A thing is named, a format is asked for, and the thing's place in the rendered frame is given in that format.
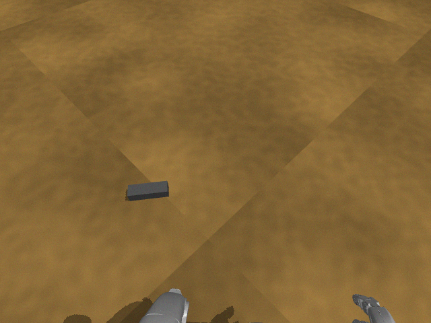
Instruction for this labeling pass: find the carton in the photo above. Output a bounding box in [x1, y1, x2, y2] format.
[127, 181, 169, 201]

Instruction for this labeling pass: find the right robot hand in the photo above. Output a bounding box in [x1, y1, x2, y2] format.
[352, 294, 395, 323]

